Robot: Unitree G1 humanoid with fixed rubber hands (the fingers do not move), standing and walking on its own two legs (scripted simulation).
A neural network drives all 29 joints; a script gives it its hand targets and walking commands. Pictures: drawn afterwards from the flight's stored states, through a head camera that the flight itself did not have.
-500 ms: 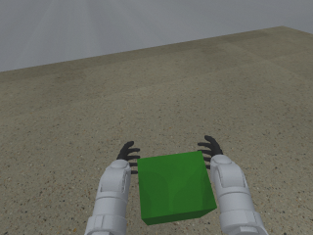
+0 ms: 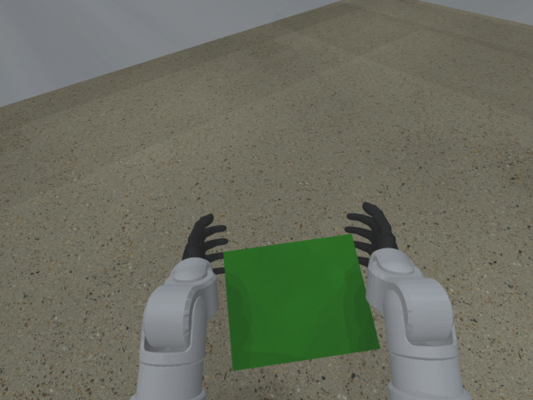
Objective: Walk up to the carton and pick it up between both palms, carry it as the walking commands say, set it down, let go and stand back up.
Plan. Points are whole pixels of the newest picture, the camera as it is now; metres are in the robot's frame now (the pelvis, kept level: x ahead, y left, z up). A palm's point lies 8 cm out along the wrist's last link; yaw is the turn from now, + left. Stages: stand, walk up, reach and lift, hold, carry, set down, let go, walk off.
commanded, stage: carry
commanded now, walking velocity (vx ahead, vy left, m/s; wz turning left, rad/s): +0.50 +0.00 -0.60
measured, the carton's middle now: (292, 304) +0.28 -0.01 +0.00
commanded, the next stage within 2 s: none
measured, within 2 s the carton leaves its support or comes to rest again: neither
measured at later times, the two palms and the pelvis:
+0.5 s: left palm (289, 152) +0.59 -0.01 +0.05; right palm (414, 167) +0.53 -0.26 +0.05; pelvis +0.30 -0.07 -0.03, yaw -16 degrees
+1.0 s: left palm (343, 72) +0.91 -0.17 +0.08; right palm (440, 94) +0.76 -0.38 +0.08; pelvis +0.62 -0.12 +0.00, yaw -40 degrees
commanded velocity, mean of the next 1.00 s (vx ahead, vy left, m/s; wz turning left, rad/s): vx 0.50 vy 0.00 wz -0.60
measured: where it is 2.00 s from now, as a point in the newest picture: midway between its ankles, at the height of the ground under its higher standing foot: (397, 227)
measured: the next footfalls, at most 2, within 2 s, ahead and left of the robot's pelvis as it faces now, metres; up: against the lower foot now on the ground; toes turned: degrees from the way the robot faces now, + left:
right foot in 0.40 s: +0.38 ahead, -0.14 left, +0.00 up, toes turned -25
left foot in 0.86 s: +0.76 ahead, -0.07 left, +0.00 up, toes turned -22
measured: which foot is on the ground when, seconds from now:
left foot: down 0.00-0.38, up 0.40-0.84, down 0.86-1.00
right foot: down 0.00-0.00, up 0.02-0.38, down 0.40-0.88, up 0.90-1.00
